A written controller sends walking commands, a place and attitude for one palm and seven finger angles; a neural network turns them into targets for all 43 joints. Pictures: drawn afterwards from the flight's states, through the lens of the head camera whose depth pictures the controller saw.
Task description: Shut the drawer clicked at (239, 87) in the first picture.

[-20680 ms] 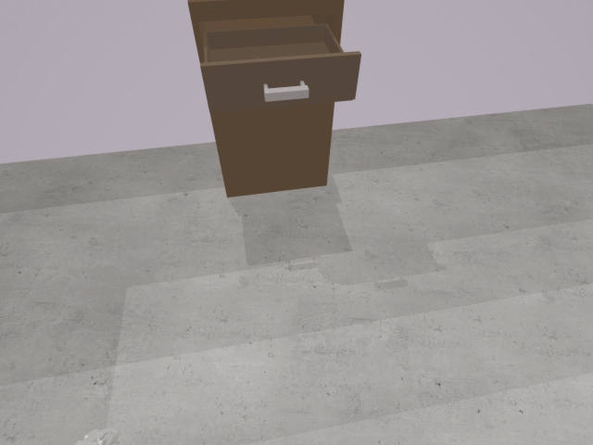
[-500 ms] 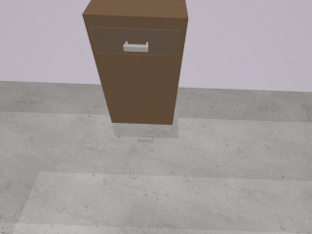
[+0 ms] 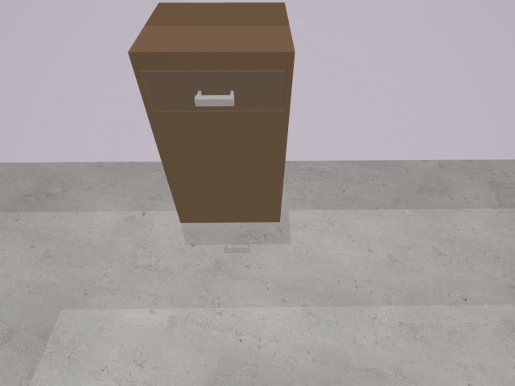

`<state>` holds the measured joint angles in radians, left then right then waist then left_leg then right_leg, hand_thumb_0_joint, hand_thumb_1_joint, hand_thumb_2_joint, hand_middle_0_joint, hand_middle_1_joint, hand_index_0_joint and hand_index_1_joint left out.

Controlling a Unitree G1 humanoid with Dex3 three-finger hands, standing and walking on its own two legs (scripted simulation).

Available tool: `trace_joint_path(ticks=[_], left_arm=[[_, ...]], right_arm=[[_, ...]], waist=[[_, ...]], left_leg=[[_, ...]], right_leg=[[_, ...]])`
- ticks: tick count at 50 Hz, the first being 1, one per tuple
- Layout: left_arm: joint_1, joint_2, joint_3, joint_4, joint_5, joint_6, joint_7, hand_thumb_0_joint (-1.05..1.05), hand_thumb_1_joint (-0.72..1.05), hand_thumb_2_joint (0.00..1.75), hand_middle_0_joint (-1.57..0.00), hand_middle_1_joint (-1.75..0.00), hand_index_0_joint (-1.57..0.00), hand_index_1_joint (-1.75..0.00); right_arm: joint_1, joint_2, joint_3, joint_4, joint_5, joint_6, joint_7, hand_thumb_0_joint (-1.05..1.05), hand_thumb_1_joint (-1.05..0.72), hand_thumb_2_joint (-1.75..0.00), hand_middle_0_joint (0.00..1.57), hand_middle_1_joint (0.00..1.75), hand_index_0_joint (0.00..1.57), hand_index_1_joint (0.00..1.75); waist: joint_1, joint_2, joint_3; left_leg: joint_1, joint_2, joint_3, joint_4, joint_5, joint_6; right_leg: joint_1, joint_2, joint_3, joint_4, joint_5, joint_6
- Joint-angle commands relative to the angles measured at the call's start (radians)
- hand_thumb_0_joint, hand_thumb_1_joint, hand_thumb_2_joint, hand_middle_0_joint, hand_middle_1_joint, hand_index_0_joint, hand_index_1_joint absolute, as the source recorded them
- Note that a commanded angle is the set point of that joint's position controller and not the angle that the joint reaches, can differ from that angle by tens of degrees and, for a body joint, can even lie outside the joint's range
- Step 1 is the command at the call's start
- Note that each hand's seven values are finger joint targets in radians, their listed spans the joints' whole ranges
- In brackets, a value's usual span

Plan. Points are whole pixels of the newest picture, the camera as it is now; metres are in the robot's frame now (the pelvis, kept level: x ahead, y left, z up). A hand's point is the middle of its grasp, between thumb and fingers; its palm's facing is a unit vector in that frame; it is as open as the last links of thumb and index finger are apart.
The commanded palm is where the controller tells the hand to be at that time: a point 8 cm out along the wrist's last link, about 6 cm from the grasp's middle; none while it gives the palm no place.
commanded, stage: let the arm hang, fingers relaxed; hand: left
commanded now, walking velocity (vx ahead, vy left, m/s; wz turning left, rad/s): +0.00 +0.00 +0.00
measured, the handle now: (215, 97) +0.95 +0.18 -0.06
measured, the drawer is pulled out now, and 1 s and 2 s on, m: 0.00 0.00 0.00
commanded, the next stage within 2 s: look to check the result in 0.08 s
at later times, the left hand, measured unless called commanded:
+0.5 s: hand out of the picture +0.06 +0.22 -0.16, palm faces -0.01 -0.95 -0.30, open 7.3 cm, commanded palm none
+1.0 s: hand out of the picture +0.10 +0.22 -0.15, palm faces -0.01 -0.95 -0.32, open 7.3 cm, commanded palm none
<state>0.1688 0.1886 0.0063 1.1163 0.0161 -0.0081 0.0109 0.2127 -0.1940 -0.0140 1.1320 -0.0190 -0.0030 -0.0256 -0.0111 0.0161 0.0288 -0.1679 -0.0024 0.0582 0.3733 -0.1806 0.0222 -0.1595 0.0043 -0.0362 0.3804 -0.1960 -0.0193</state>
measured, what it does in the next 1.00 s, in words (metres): stands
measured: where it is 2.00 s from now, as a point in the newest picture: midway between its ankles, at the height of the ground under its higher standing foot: outside the picture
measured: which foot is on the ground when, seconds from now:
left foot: down 0.00-1.00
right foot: down 0.00-1.00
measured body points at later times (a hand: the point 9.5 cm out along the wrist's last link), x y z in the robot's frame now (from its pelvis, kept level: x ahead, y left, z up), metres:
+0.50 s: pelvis +0.01 -0.01 +0.00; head +0.03 -0.02 +0.45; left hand +0.06 +0.27 -0.14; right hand +0.05 -0.28 -0.15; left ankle +0.01 +0.10 -0.75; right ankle +0.01 -0.11 -0.75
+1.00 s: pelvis +0.02 -0.02 +0.00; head +0.03 -0.02 +0.45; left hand +0.10 +0.27 -0.13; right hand +0.09 -0.30 -0.14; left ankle +0.01 +0.10 -0.75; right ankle +0.01 -0.11 -0.75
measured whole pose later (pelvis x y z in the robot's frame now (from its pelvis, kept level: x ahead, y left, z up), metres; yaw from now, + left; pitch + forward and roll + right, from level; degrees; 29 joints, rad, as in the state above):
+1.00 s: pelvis +0.02 -0.02 +0.00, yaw +0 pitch -1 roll +0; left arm 0.10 0.30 0.02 1.13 0.01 -0.02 0.00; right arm 0.12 -0.31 -0.02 1.13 -0.02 0.00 -0.02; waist -0.01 0.02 0.04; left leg -0.11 0.02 0.05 0.30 -0.18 0.00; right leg -0.09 0.03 -0.04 0.30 -0.19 -0.04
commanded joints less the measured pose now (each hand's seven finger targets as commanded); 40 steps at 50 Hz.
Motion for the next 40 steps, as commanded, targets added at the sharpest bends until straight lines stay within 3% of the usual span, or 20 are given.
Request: trace_joint_path(ticks=[1, 14, 26, 30, 36, 40], left_arm=[[0.030, 0.181, 0.036, -0.028, -0.004, -0.018, 0.015, 0.00, 0.90, 0.90, -0.20, -0.30, -0.20, -0.30], [-0.011, 0.228, 0.039, -0.023, -0.007, -0.022, 0.010, 0.00, 0.90, 0.90, -0.20, -0.30, -0.20, -0.30], [-0.043, 0.273, 0.042, -0.024, -0.007, -0.028, 0.010, 0.00, 0.90, 0.90, -0.20, -0.30, -0.20, -0.30], [-0.062, 0.283, 0.042, -0.025, -0.006, -0.026, 0.007, 0.00, 0.90, 0.90, -0.20, -0.30, -0.20, -0.30], [-0.076, 0.302, 0.045, -0.034, -0.006, -0.032, 0.008, 0.00, 0.90, 0.90, -0.20, -0.30, -0.20, -0.30], [-0.086, 0.305, 0.045, -0.036, -0.007, -0.031, 0.007, 0.00, 0.90, 0.90, -0.20, -0.30, -0.20, -0.30]], right_arm=[[0.029, -0.147, -0.025, -0.037, 0.002, -0.016, -0.005, 0.00, -0.90, -0.90, 0.20, 0.30, 0.20, 0.30], [-0.010, -0.200, -0.029, -0.037, 0.002, -0.013, -0.004, 0.00, -0.90, -0.90, 0.20, 0.30, 0.20, 0.30], [-0.055, -0.251, -0.031, -0.045, 0.004, -0.016, -0.002, 0.00, -0.90, -0.90, 0.20, 0.30, 0.20, 0.30], [-0.074, -0.260, -0.029, -0.046, 0.003, -0.017, 0.000, 0.00, -0.90, -0.90, 0.20, 0.30, 0.20, 0.30], [-0.087, -0.279, -0.032, -0.055, 0.004, -0.018, 0.001, 0.00, -0.90, -0.90, 0.20, 0.30, 0.20, 0.30], [-0.099, -0.286, -0.030, -0.056, 0.003, -0.019, 0.001, 0.00, -0.90, -0.90, 0.20, 0.30, 0.20, 0.30]], waist=[[0.005, 0.002, -0.005], [0.000, -0.010, -0.015], [0.001, -0.017, -0.046], [0.001, -0.008, -0.027], [-0.001, -0.028, -0.057], [0.000, -0.007, -0.050]], left_leg=[[0.009, 0.117, -0.123, -0.072, 0.074, 0.015], [0.039, 0.120, -0.118, -0.074, 0.072, 0.010], [0.071, 0.129, -0.121, -0.078, 0.132, 0.008], [0.064, 0.131, -0.124, -0.096, 0.111, 0.006], [0.085, 0.130, -0.122, -0.085, 0.155, 0.004], [0.084, 0.132, -0.123, -0.093, 0.155, 0.003]], right_leg=[[-0.021, -0.108, 0.108, -0.087, 0.049, -0.029], [-0.008, -0.117, 0.124, -0.117, 0.065, -0.032], [0.026, -0.126, 0.123, -0.117, 0.159, -0.030], [0.020, -0.125, 0.123, -0.127, 0.122, -0.028], [0.044, -0.130, 0.125, -0.126, 0.198, -0.023], [0.047, -0.133, 0.124, -0.130, 0.193, -0.024]])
